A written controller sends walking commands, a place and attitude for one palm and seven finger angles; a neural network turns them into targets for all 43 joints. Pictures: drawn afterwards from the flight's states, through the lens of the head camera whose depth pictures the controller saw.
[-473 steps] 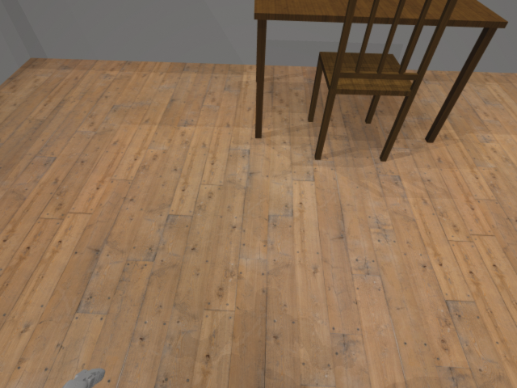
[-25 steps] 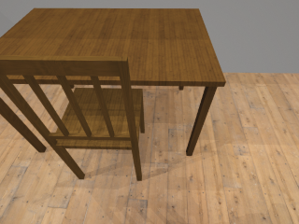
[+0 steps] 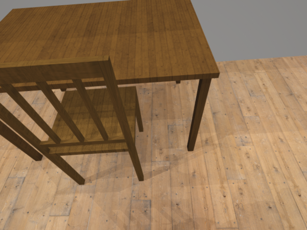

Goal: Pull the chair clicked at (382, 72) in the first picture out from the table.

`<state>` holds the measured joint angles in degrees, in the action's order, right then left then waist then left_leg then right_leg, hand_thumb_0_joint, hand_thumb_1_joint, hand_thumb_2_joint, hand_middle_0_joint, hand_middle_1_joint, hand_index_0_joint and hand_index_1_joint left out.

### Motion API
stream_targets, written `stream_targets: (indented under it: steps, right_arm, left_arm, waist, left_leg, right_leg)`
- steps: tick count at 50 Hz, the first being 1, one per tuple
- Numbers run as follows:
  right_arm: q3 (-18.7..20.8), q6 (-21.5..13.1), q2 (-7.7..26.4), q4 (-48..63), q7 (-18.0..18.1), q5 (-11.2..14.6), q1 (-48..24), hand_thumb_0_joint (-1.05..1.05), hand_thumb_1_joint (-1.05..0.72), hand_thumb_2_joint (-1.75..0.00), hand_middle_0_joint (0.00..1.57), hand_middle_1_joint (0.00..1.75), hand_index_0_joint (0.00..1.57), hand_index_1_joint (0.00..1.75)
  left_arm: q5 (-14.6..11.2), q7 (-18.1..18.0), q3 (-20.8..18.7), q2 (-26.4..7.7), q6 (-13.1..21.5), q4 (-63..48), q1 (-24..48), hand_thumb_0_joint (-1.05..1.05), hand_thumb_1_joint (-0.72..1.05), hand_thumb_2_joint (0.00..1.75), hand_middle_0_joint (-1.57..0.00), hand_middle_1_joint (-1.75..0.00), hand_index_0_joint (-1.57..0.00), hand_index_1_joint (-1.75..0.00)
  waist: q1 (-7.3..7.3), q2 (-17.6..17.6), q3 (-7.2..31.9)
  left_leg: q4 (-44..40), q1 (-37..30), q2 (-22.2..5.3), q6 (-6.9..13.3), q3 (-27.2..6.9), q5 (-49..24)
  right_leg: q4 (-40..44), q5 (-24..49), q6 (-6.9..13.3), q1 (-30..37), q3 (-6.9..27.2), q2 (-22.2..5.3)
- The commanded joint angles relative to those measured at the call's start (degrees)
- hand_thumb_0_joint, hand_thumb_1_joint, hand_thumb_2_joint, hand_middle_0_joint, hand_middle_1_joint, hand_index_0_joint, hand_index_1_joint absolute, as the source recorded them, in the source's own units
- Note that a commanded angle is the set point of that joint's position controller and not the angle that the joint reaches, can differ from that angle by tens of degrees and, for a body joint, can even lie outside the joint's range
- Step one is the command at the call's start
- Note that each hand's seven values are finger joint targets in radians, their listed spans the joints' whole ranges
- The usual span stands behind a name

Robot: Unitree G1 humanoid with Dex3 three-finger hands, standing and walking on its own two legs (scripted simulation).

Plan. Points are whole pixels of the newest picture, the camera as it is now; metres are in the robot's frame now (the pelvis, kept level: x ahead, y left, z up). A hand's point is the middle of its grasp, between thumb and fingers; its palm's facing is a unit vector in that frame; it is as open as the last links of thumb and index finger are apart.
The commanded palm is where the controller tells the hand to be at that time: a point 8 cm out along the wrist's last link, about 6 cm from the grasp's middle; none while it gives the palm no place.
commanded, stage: look again from close up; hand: left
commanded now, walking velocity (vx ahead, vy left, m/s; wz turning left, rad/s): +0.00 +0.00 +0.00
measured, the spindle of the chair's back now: (65, 116) +0.49 +0.34 -0.05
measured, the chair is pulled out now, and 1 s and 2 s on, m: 0.00 0.00 0.00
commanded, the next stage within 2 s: raise the hand toward the chair's back in 0.64 s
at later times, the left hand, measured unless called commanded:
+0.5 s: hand out of the picture +0.02 +0.16 -0.17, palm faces +0.03 -0.98 -0.22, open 7.4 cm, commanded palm none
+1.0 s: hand (99, 191) +0.22 +0.16 -0.02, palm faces +0.15 -0.99 -0.04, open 8.0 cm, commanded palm +0.12 +0.21 -0.06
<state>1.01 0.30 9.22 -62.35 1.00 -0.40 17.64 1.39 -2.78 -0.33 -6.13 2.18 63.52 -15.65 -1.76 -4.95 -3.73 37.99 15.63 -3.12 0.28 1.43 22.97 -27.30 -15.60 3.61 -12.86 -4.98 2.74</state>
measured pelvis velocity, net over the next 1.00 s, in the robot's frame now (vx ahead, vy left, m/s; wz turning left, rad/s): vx -0.02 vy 0.00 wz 0.03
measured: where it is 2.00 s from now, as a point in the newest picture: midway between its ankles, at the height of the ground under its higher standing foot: outside the picture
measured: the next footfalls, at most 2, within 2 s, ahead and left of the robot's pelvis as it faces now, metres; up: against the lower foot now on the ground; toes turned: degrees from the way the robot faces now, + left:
none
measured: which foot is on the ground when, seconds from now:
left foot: down 0.00-1.00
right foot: down 0.00-1.00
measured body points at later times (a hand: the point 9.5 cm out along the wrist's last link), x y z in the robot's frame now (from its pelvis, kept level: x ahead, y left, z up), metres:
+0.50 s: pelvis +0.02 -0.01 +0.00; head +0.03 -0.03 +0.45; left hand +0.02 +0.21 -0.15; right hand +0.01 -0.22 -0.17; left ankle -0.02 +0.11 -0.74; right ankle -0.01 -0.08 -0.74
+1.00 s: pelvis -0.02 +0.00 -0.03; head +0.02 -0.01 +0.42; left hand +0.21 +0.21 -0.01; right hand +0.11 -0.28 -0.12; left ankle -0.02 +0.11 -0.74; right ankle -0.01 -0.08 -0.74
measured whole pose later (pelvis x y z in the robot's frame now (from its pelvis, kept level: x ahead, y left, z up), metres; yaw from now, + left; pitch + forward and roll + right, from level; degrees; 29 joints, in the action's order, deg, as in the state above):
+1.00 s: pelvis -0.02 +0.00 -0.03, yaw +2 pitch +9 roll +1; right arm 3.2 -19.9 16.9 -44.1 1.6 0.3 14.2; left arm -10.0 -1.5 -1.9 -8.4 15.6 9.9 -16.3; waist -2.6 -0.5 4.7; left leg 43.7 30.8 0.6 0.5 2.5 21.4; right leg -45.7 -22.3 3.0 -32.1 -5.4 -1.0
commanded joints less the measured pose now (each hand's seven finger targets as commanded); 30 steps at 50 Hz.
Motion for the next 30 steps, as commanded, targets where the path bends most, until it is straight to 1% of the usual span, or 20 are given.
stream_targets:
  steps: [1,2,3,4,5,6,7,9,10,11,12,15,17,19,21,23,25,27,28,30]
  right_arm:
    - [-0.7,-1.8,0.1,1.4,0.3,-0.4,6.4,0.00,-0.90,-0.90,0.20,0.30,0.20,0.30]
    - [-0.7,-2.1,0.9,1.0,0.3,-0.5,7.0,0.00,-0.90,-0.90,0.20,0.30,0.20,0.30]
    - [-0.6,-2.3,2.6,1.0,0.5,-0.7,6.5,0.00,-0.90,-0.90,0.20,0.30,0.20,0.30]
    - [-0.8,-2.0,3.2,1.1,0.8,-0.7,5.8,0.00,-0.90,-0.90,0.20,0.30,0.20,0.30]
    - [-0.9,-1.9,2.8,1.2,0.9,-0.7,4.4,0.00,-0.90,-0.90,0.20,0.30,0.20,0.30]
    - [-1.2,-1.7,2.3,1.2,0.9,-0.6,3.5,0.00,-0.90,-0.90,0.20,0.30,0.20,0.30]
    - [-1.3,-1.7,2.0,1.1,1.0,-0.5,3.2,0.00,-0.90,-0.90,0.20,0.30,0.20,0.30]
    - [-1.4,-1.7,2.1,0.5,1.1,-0.4,4.2,0.00,-0.90,-0.90,0.20,0.30,0.20,0.30]
    - [-1.5,-1.7,2.4,0.4,1.1,-0.4,4.3,0.00,-0.90,-0.90,0.20,0.30,0.20,0.30]
    - [-1.5,-1.7,2.6,0.2,1.2,-0.4,4.5,0.00,-0.90,-0.90,0.20,0.30,0.20,0.30]
    - [-1.5,-1.9,2.4,-0.2,1.2,-0.4,4.4,0.00,-0.90,-0.90,0.20,0.30,0.20,0.30]
    - [-1.6,-2.0,3.1,-0.6,1.3,-0.4,4.2,0.00,-0.90,-0.90,0.20,0.30,0.20,0.30]
    - [-1.7,-1.9,3.0,-0.8,1.3,-0.3,4.1,0.00,-0.90,-0.90,0.20,0.30,0.20,0.30]
    - [-1.7,-1.8,3.1,-1.0,1.3,-0.3,3.7,0.00,-0.90,-0.90,0.20,0.30,0.20,0.30]
    - [-1.8,-1.8,3.2,-1.3,1.4,-0.4,3.8,0.00,-0.90,-0.90,0.20,0.30,0.20,0.30]
    - [-1.8,-1.9,3.1,-1.6,1.4,-0.3,3.8,0.00,-0.90,-0.90,0.20,0.30,0.20,0.30]
    - [-1.8,-1.8,3.0,-1.9,1.4,-0.3,3.9,0.00,-0.90,-0.90,0.20,0.30,0.20,0.30]
    - [-1.8,-1.9,2.6,-2.1,1.5,-0.3,3.9,0.00,-0.90,-0.90,0.20,0.30,0.20,0.30]
    - [-1.8,-1.8,2.8,-2.1,1.5,-0.2,4.0,0.00,-0.90,-0.90,0.20,0.30,0.20,0.30]
    - [-1.8,-1.7,2.7,-2.4,1.5,-0.3,4.1,0.00,-0.90,-0.90,0.20,0.30,0.20,0.30]
  left_arm:
    - [-0.8,-0.4,-0.9,-7.8,0.7,-2.4,-2.5,0.00,0.90,0.90,-0.20,-0.30,-0.20,-0.30]
    - [-0.8,-0.3,-0.7,-6.9,0.4,-2.4,-2.7,0.00,0.90,0.90,-0.20,-0.30,-0.20,-0.30]
    - [-1.0,-0.2,-0.4,-5.9,0.1,-2.6,-3.3,0.00,0.90,0.90,-0.20,-0.30,-0.20,-0.30]
    - [-0.9,-0.2,-0.4,-5.3,-0.1,-2.6,-3.9,0.00,0.90,0.90,-0.20,-0.30,-0.20,-0.30]
    - [-0.7,-0.1,-0.4,-5.8,-0.2,-2.6,-3.3,0.00,0.90,0.90,-0.20,-0.30,-0.20,-0.30]
    - [-0.8,0.0,-0.3,-6.3,-0.2,-2.2,-3.4,0.00,0.90,0.90,-0.20,-0.30,-0.20,-0.30]
    - [-0.7,0.1,-0.3,-6.6,0.0,-1.8,-4.2,0.00,0.90,0.90,-0.20,-0.30,-0.20,-0.30]
    - [-0.8,0.1,-0.2,-7.0,0.2,-1.6,-4.6,0.00,0.90,0.90,-0.20,-0.30,-0.20,-0.30]
    - [-0.9,0.2,-0.2,-7.1,0.3,-1.4,-4.9,0.00,0.90,0.90,-0.20,-0.30,-0.20,-0.30]
    - [-0.9,0.1,-0.2,-7.2,0.4,-1.6,-4.9,0.00,0.90,0.90,-0.20,-0.30,-0.20,-0.30]
    - [-0.9,0.2,-0.2,-7.3,0.5,-1.5,-5.2,0.00,0.90,0.90,-0.20,-0.30,-0.20,-0.30]
    - [-1.0,0.1,-0.3,-7.8,0.5,-1.6,-5.4,0.00,0.90,0.90,-0.20,-0.30,-0.20,-0.30]
    - [-0.9,0.2,-0.3,-8.0,0.4,-1.8,-5.2,0.00,0.90,0.90,-0.20,-0.30,-0.20,-0.30]
    - [-0.9,0.2,-0.3,-8.0,0.4,-1.6,-5.5,0.00,0.90,0.90,-0.20,-0.30,-0.20,-0.30]
    - [-1.0,0.2,-0.3,-8.1,0.3,-1.5,-5.7,0.00,0.90,0.90,-0.20,-0.30,-0.20,-0.30]
    - [-0.9,0.2,-0.3,-8.1,0.4,-1.5,-6.0,0.00,0.90,0.90,-0.20,-0.30,-0.20,-0.30]
    - [-0.9,0.1,-0.3,-8.1,0.3,-1.3,-6.1,0.00,0.90,0.90,-0.20,-0.30,-0.20,-0.30]
    - [-0.8,0.1,-0.3,-7.8,0.3,-1.2,-6.3,0.00,0.90,0.90,-0.20,-0.30,-0.20,-0.30]
    - [-0.9,0.1,-0.3,-7.7,0.3,-1.1,-6.6,0.00,0.90,0.90,-0.20,-0.30,-0.20,-0.30]
    - [-0.9,0.1,-0.3,-7.7,0.2,-1.0,-6.5,0.00,0.90,0.90,-0.20,-0.30,-0.20,-0.30]
  waist:
    - [-0.90,7.4,6.7]
    - [-0.46,3.8,5.0]
    - [0.29,1.5,2.8]
    - [0.78,1.9,1.0]
    - [1.00,0.5,-1.7]
    - [1.21,0.1,-3.2]
    - [1.39,1.0,-4.1]
    - [0.94,5.3,-3.3]
    - [0.93,6.9,-2.2]
    - [0.74,7.7,-1.3]
    - [0.92,7.1,-0.2]
    - [1.02,6.3,1.5]
    - [1.13,5.6,1.0]
    - [1.33,6.2,0.5]
    - [1.36,5.6,0.6]
    - [1.51,5.3,0.9]
    - [1.43,5.3,1.2]
    - [1.54,6.4,0.7]
    - [1.56,6.0,0.9]
    - [1.42,6.0,0.1]
  left_leg:
    - [-10.6,-6.3,0.5,-0.1,0.8,-7.7]
    - [-12.6,-6.5,-1.3,0.6,-1.2,-13.5]
    - [-12.6,-4.8,-4.1,1.9,-3.7,-19.3]
    - [-12.8,-2.8,-5.3,2.7,-3.9,-18.6]
    - [-13.1,-0.9,-4.4,2.4,-3.9,-16.7]
    - [-14.0,-0.5,-3.7,2.1,-3.7,-15.2]
    - [-13.7,-1.0,-3.3,1.9,-3.2,-16.0]
    - [-13.6,-2.2,-2.9,1.5,-2.7,-15.2]
    - [-13.6,-3.1,-2.7,1.4,-2.4,-15.0]
    - [-13.7,-3.7,-2.6,1.3,-2.3,-15.2]
    - [-14.0,-4.6,-2.6,1.3,-2.1,-16.6]
    - [-14.2,-5.2,-2.6,1.0,-1.9,-17.5]
    - [-14.9,-5.3,-2.6,0.9,-1.9,-17.2]
    - [-15.0,-4.9,-2.5,0.9,-1.8,-16.3]
    - [-15.3,-5.1,-2.5,0.9,-1.8,-15.9]
    - [-15.1,-5.3,-2.5,0.8,-1.7,-17.2]
    - [-15.3,-5.6,-2.6,0.8,-1.7,-17.1]
    - [-15.4,-5.5,-2.7,0.8,-1.7,-17.1]
    - [-15.2,-5.3,-2.5,0.8,-1.7,-17.1]
    - [-15.7,-5.2,-2.6,0.7,-1.7,-15.8]
  right_leg:
    - [3.0,20.6,3.4,3.1,9.4,-12.3]
    - [1.1,16.4,1.7,2.1,7.8,-9.9]
    - [0.9,12.8,0.3,0.7,7.1,-8.2]
    - [2.2,9.0,0.1,0.4,7.1,-7.3]
    - [3.1,8.4,0.1,0.2,7.4,-7.4]
    - [3.5,8.6,0.2,-0.1,7.9,-7.8]
    - [4.2,11.1,0.1,-0.3,8.5,-8.2]
    - [4.9,13.7,0.2,0.5,8.7,-8.8]
    - [5.3,15.2,0.1,1.2,9.1,-9.1]
    - [5.1,16.9,0.2,2.0,8.9,-9.3]
    - [4.8,19.8,0.0,3.0,8.8,-9.4]
    - [4.3,23.2,0.0,4.9,8.8,-9.8]
    - [4.3,21.9,0.1,4.9,8.7,-9.5]
    - [5.0,21.4,0.0,4.9,8.9,-9.8]
    - [5.1,20.6,0.2,4.9,9.1,-9.8]
    - [5.0,23.0,-0.1,5.6,8.9,-9.8]
    - [4.8,23.3,0.1,5.8,8.8,-10.0]
    - [5.1,23.3,-0.1,5.8,8.7,-9.7]
    - [5.2,23.9,-0.2,6.0,8.8,-9.9]
    - [5.5,21.6,0.0,5.3,8.8,-9.9]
